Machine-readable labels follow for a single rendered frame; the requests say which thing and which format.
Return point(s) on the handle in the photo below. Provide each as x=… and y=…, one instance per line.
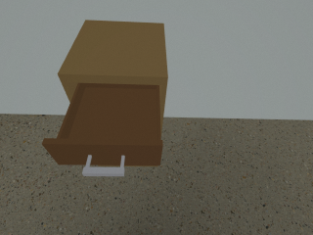
x=103, y=170

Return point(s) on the cabinet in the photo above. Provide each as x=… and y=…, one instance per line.
x=113, y=52

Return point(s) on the drawer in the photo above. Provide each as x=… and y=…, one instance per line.
x=108, y=121

